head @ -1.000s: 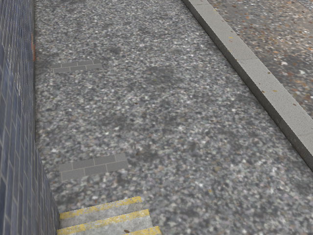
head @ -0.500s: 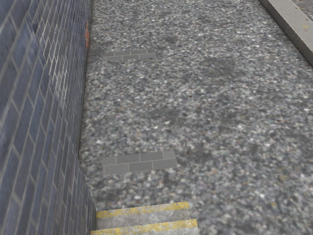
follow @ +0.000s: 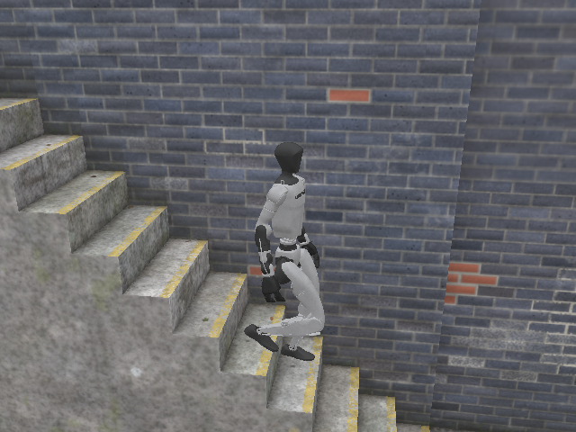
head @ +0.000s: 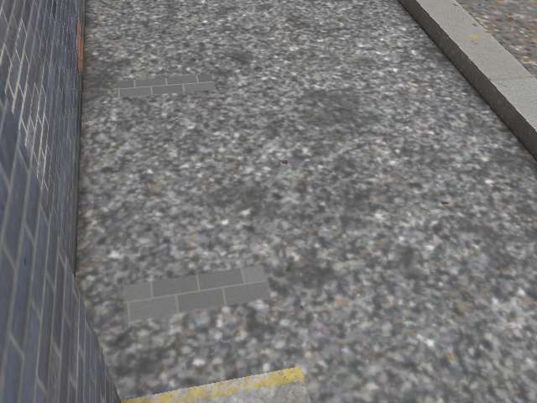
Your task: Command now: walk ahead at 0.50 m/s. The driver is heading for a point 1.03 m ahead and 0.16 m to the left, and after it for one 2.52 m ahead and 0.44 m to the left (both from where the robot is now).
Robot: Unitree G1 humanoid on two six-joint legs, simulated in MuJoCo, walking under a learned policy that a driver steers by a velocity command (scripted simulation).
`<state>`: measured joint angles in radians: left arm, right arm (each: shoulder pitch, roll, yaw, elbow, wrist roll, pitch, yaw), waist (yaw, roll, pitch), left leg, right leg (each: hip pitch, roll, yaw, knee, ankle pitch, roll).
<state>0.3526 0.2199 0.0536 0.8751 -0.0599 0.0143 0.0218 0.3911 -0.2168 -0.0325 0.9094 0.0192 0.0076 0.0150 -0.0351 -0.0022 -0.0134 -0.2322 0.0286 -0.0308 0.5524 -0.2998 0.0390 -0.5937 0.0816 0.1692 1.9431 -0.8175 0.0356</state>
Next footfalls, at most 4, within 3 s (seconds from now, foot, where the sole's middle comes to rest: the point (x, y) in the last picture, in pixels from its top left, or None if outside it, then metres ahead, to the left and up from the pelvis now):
0.46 right None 0.33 -0.13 -0.98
0.94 left None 0.49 0.23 -1.18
1.46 right None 0.78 -0.08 -1.39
1.96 left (206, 342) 1.15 0.18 -1.59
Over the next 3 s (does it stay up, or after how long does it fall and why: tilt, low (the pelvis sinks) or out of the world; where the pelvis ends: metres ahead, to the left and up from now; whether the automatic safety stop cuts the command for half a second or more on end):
stays up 1.56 0.24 -0.81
